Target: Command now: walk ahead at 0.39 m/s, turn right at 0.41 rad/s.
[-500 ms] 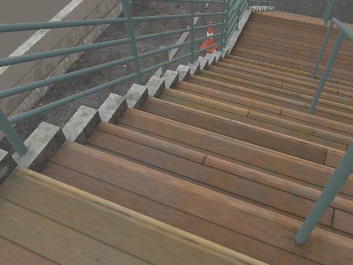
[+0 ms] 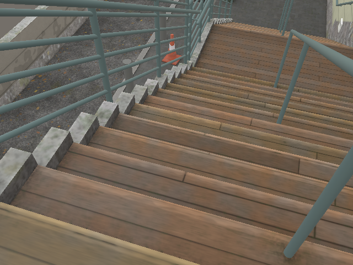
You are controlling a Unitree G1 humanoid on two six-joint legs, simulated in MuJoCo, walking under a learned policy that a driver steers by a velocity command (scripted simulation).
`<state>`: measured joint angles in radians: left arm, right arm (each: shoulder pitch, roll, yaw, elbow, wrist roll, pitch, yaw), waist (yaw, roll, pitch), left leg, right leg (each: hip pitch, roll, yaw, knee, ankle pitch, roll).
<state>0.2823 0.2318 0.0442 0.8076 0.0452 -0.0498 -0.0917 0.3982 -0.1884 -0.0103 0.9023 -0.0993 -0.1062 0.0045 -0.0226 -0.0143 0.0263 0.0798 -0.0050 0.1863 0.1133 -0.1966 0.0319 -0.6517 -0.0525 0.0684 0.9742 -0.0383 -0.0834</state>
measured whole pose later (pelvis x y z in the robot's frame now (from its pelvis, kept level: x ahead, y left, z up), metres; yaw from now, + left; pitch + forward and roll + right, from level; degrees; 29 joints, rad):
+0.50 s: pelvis +0.24 -0.11 -0.01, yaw -15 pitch +1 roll -1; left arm 0.45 0.21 0.03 0.97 0.04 -0.12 -0.05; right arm 0.20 -0.23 0.00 0.82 -0.08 -0.08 0.01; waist 0.06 0.02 0.01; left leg -0.59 0.12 -0.07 1.06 -0.27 0.03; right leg -0.23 0.14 0.08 0.41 -0.18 -0.10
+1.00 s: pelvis +0.57 -0.10 -0.18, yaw -5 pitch +1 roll -1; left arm 0.60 0.21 -0.06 1.00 0.06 -0.07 -0.09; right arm 0.26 -0.25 -0.03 0.89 -0.09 -0.08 0.06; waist 0.07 0.02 0.00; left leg -0.33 -0.02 0.07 0.46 -0.13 0.11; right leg -0.28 0.05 0.02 1.79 -0.81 0.08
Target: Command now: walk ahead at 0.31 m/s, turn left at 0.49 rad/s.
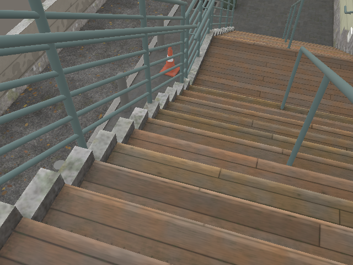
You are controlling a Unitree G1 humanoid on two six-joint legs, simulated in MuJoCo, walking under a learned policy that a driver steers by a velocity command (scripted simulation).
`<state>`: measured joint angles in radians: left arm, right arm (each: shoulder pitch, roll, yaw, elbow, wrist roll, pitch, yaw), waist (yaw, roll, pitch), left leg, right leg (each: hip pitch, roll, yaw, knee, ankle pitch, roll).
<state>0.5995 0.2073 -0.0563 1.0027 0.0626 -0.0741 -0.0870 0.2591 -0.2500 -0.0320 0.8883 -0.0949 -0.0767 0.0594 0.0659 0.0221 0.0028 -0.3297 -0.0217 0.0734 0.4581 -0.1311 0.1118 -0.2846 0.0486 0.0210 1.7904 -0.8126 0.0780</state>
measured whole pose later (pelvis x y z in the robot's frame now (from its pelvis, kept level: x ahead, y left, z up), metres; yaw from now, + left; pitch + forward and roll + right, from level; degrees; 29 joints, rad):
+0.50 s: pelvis +0.18 -0.07 -0.12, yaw +14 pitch +2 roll +3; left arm 0.24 0.23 -0.01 0.75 0.04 -0.02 -0.06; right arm 0.49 -0.16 0.06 0.89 -0.05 -0.07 0.01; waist -0.11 -0.05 -0.01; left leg -0.48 -0.09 -0.10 1.30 -0.85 -0.02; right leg -0.36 -0.09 0.01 0.29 0.38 -0.02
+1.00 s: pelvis +0.19 -0.11 -0.16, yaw +16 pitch +0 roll +1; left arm 0.41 0.23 -0.01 0.83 -0.02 0.01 0.01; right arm 0.20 -0.21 0.04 0.69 0.00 0.06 -0.02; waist 0.06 -0.01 -0.06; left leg -0.63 -0.02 0.05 1.64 -0.86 0.07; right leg -0.32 -0.03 -0.09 0.42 -0.10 -0.04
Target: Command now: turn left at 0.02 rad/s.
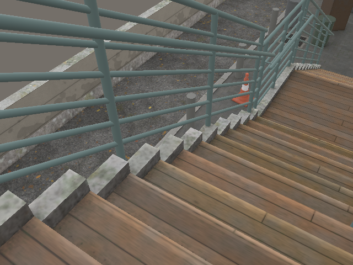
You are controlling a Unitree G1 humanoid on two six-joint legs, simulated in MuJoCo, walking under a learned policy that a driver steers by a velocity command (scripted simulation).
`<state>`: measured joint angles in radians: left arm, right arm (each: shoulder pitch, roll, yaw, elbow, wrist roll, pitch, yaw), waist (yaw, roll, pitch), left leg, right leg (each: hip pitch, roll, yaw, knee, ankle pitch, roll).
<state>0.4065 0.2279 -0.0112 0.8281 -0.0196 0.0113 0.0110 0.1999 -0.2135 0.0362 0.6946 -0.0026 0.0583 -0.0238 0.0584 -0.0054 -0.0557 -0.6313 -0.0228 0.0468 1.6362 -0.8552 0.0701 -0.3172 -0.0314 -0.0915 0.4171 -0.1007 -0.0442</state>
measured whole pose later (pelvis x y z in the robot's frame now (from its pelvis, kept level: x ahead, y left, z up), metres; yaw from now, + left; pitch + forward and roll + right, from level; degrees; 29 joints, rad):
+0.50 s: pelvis +0.08 -0.03 +0.08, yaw +0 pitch +1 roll +1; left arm 0.14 0.22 0.06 0.76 0.00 0.07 -0.04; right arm 0.56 -0.27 -0.03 0.93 -0.04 -0.02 -0.05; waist -0.11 -0.01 -0.02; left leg -0.23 0.04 0.04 1.01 -0.79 -0.02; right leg -0.45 -0.02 0.05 0.66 0.18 0.00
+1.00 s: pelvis +0.31 -0.08 -0.08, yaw -9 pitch +3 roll -2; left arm 0.60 0.11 -0.05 0.99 0.09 -0.11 -0.03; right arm 0.01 -0.19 0.09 0.76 -0.12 -0.05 0.08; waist 0.14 0.06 -0.09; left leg -0.73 0.11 -0.02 0.63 0.45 0.01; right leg -0.20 0.16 0.09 0.94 -0.79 -0.10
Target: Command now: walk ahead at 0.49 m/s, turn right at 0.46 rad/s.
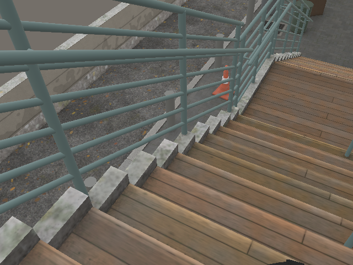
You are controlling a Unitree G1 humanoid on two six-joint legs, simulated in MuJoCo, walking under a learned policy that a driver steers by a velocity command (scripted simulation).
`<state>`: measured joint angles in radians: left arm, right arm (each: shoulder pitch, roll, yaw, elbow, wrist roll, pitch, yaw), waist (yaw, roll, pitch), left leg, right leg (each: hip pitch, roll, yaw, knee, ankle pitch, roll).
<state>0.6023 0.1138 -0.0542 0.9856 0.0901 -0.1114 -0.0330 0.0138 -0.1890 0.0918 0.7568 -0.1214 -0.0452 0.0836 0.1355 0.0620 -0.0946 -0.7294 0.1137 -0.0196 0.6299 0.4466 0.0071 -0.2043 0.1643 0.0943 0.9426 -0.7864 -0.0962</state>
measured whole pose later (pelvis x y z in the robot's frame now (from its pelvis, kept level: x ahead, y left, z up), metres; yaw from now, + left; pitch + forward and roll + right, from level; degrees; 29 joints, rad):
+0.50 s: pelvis +0.25 +0.02 -0.12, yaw -16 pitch -1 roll +4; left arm 0.18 0.23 -0.01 0.91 0.09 -0.05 -0.11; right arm 0.62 -0.11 0.07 1.14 -0.14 -0.13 -0.01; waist -0.07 -0.08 0.00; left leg -0.10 0.02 0.34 0.68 -0.55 0.01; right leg -0.71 -0.14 0.11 0.76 0.42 -0.10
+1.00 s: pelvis +0.52 -0.12 -0.30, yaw -32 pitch +1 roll -3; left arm 0.56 0.15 -0.02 1.08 0.09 -0.11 -0.04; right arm 0.08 -0.24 0.00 0.87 -0.10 -0.09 0.08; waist 0.11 0.05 -0.03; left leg -0.75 0.13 -0.06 0.87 0.34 0.05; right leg -0.30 0.08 -0.01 0.86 -0.58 -0.06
